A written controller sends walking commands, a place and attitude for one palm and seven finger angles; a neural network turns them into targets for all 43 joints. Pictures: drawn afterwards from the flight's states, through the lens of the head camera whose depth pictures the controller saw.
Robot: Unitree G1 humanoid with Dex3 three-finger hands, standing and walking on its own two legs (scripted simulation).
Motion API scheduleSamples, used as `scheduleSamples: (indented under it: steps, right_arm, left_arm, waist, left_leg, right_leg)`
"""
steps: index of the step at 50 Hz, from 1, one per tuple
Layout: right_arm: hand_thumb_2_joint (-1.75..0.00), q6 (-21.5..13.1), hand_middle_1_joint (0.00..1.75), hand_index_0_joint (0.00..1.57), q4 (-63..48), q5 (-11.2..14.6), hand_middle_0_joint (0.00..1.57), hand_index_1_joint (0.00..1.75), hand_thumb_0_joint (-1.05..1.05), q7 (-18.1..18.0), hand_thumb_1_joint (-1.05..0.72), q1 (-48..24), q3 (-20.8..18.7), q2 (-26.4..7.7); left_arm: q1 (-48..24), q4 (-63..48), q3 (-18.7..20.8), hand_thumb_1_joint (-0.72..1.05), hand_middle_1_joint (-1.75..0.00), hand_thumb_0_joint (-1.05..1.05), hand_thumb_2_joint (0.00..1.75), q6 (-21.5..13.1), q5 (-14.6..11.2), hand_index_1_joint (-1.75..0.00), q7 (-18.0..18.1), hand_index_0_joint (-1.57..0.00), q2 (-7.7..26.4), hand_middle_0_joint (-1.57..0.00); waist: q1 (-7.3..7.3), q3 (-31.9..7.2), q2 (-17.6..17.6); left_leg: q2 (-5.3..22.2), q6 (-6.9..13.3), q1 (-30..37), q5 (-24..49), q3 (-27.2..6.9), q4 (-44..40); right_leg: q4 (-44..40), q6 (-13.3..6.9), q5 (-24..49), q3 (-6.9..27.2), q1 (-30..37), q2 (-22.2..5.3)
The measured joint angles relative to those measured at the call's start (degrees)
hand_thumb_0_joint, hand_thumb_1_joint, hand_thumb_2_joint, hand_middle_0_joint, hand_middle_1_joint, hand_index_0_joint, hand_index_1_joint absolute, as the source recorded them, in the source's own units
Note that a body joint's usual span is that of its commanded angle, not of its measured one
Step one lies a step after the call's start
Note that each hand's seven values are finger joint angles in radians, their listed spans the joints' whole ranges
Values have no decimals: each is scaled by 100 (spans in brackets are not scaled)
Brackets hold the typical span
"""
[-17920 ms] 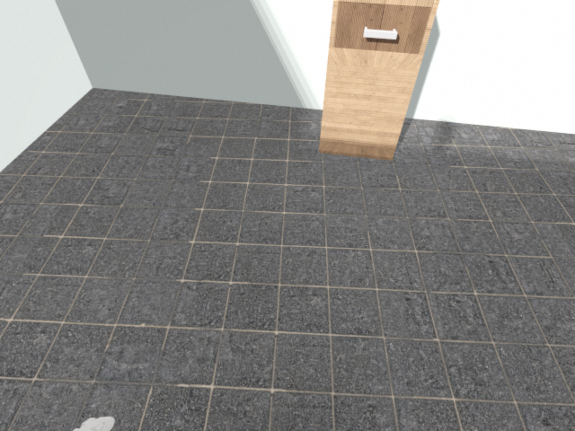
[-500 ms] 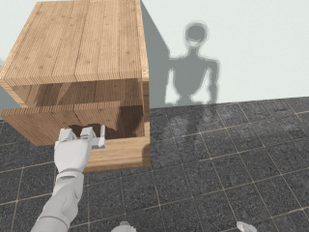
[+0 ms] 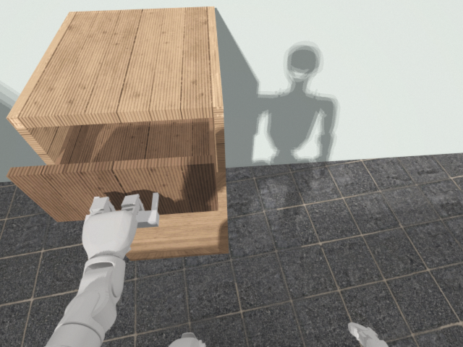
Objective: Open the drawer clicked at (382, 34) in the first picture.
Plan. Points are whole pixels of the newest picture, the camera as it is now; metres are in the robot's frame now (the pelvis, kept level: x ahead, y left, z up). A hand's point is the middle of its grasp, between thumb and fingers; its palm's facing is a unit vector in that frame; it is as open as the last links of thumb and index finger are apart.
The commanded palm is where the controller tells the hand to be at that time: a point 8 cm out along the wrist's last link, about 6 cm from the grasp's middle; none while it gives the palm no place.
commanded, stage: pull the drawer open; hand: left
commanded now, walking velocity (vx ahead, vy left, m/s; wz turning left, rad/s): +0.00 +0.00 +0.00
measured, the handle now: (124, 210) +0.38 +0.22 -0.02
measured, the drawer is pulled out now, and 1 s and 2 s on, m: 0.12 0.30 0.30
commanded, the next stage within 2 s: open the thumb to release the handle in 1.00 s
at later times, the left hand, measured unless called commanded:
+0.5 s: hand (113, 306) +0.21 +0.21 -0.04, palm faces -0.03 -0.10 -0.99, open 6.0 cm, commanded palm +0.16 +0.20 +0.01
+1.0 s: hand out of the picture +0.13 +0.20 -0.04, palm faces -0.07 -0.13 -0.99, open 6.3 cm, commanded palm +0.09 +0.21 +0.01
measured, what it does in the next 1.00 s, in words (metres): stands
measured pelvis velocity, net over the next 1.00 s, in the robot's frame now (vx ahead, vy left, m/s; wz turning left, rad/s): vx -0.01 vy -0.02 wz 0.02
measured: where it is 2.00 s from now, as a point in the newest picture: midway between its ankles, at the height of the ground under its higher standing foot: outside the picture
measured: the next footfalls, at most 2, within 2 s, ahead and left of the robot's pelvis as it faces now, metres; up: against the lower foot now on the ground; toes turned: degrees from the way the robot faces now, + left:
none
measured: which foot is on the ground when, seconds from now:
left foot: down 0.00-1.00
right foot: down 0.00-1.00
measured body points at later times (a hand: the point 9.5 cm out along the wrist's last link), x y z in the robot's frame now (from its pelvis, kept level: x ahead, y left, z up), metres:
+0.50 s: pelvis +0.01 -0.01 -0.01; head +0.05 -0.03 +0.44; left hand +0.20 +0.21 +0.01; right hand +0.21 -0.23 -0.11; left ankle +0.02 +0.11 -0.68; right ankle -0.05 -0.11 -0.68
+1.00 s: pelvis -0.01 -0.02 -0.04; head +0.05 -0.05 +0.41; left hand +0.13 +0.20 +0.01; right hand +0.21 -0.23 -0.14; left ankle +0.02 +0.11 -0.68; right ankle -0.05 -0.11 -0.68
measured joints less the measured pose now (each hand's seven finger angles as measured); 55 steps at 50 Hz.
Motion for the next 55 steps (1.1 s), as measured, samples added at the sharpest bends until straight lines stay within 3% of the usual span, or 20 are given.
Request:
scheduleSamples:
  steps: [11,19,28,41,47,55]
  right_arm:
    - [-90,17,30,20,-37,-72,20,30,2,183,-90,116,-129,-231]
    - [-90,-30,30,20,-215,-117,20,30,2,233,-90,-326,-73,-212]
    - [-90,-108,30,20,-596,-103,20,30,1,308,-90,-725,170,-41]
    - [-90,-131,30,20,-812,-256,20,30,1,466,-90,-641,210,-70]
    - [-90,-104,30,20,-709,-341,20,30,2,460,-90,-613,134,-65]
    - [-90,-21,30,20,-575,-350,20,30,2,384,-90,-545,65,-19]
  left_arm:
    - [1866,-1619,9,71,-135,1,74,-32,-72,-129,348,-37,2,-25]
    - [2550,-2159,-255,69,-135,2,76,-32,45,-131,571,-37,-90,-25]
    - [3024,-2495,-281,68,-133,3,75,-175,61,-131,370,-38,-141,-24]
    - [4443,-3451,104,69,-132,3,72,-958,59,-128,341,-36,26,-22]
    - [4516,-3587,336,69,-129,2,74,-1271,-10,-125,331,-33,108,-20]
    - [4467,-3628,401,67,-130,2,77,-1348,-60,-126,404,-33,166,-22]
  waist:
    - [-47,8,-10]
    - [173,-2,24]
    - [397,-49,11]
    - [563,-84,-71]
    - [550,-127,-52]
    - [552,-117,-10]
  left_leg:
    - [41,-24,105,-141,94,62]
    - [-21,-31,22,-225,19,269]
    - [-54,-81,54,-243,-41,362]
    - [-30,-156,-255,-351,-79,707]
    - [-23,-173,-573,-418,-85,972]
    - [-31,-183,-790,-436,-106,1132]
  right_leg:
    - [88,-14,-115,102,54,30]
    - [326,-27,-265,20,6,-24]
    - [489,-83,-356,-43,35,-49]
    - [931,-173,-537,-77,-301,-25]
    - [1250,-200,-643,-84,-634,-21]
    - [1446,-214,-693,-103,-855,-27]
